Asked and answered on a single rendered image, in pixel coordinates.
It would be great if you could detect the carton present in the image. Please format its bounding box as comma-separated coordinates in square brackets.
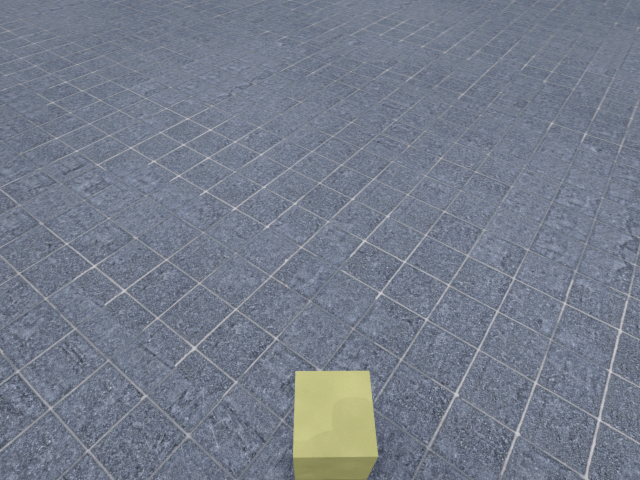
[293, 371, 378, 480]

